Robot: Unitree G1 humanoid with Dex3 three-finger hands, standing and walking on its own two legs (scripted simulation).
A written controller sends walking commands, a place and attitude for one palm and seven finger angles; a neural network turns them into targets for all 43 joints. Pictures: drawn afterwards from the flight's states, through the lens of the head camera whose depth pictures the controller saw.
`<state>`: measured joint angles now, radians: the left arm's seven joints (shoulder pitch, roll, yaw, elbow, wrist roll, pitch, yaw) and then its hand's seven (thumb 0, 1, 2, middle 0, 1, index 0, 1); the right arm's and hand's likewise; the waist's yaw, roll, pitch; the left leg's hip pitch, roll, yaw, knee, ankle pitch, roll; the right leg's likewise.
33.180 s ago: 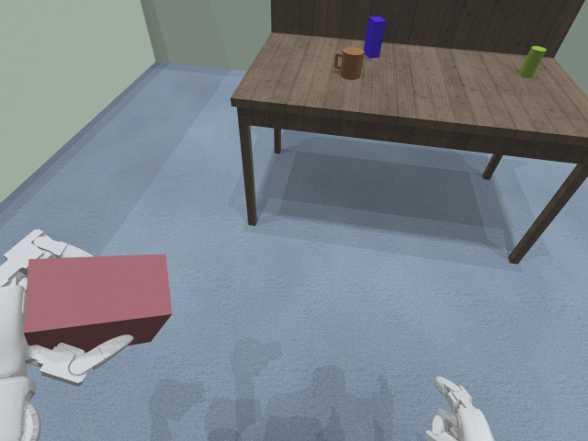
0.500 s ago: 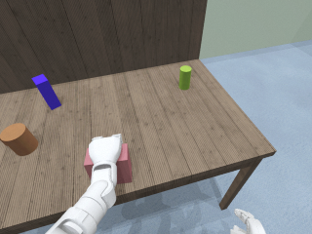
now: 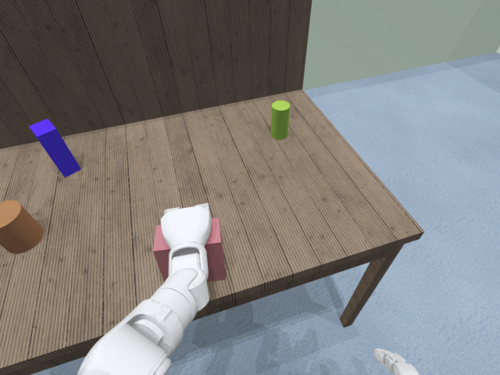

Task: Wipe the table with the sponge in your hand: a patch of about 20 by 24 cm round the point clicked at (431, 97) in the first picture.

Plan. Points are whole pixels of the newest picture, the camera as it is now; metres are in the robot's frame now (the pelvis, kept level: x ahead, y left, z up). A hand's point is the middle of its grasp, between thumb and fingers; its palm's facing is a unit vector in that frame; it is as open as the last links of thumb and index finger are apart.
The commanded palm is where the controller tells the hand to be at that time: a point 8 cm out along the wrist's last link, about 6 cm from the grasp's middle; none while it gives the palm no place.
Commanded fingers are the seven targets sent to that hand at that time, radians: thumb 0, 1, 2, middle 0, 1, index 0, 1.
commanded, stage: wipe forward along the third lane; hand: left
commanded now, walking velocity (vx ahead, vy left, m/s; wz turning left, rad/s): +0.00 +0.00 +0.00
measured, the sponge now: (193, 258) +0.35 +0.15 -0.06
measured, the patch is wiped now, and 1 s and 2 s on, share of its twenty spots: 0.90 1.00 1.00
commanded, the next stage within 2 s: wipe back along the third lane in 1.54 s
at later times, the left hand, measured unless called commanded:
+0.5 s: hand (188, 225) +0.40 +0.16 -0.02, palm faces -0.10 -0.01 -0.99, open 10.4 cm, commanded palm +0.38 +0.16 +0.01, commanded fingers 0.00 0.10 1.30 -1.20 -1.60 -1.20 -1.60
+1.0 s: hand (183, 207) +0.45 +0.18 -0.02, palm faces -0.09 +0.02 -1.00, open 10.4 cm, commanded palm +0.43 +0.17 +0.01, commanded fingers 0.00 0.10 1.30 -1.20 -1.60 -1.20 -1.60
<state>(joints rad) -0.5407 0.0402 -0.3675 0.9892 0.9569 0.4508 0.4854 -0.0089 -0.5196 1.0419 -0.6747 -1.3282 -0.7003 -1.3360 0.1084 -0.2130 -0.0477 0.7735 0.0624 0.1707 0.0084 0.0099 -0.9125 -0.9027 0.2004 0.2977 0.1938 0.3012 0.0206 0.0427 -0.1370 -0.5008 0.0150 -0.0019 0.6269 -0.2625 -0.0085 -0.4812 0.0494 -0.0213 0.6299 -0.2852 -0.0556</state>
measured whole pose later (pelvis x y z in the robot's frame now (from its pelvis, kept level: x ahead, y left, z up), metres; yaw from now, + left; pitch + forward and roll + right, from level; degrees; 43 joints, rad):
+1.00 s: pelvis -0.01 +0.02 -0.02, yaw -1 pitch +18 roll -1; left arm -0.93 0.16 -0.18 1.33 0.97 0.46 0.52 0.00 -0.53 1.04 -0.69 -1.31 -0.72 -1.32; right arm 0.20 -0.22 -0.03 0.80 0.04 0.09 0.01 0.01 -0.91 -0.90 0.20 0.30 0.20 0.30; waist -0.11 0.03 -0.17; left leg -0.79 0.02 0.01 0.77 -0.30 0.02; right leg -0.76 0.05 -0.01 0.74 -0.29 -0.02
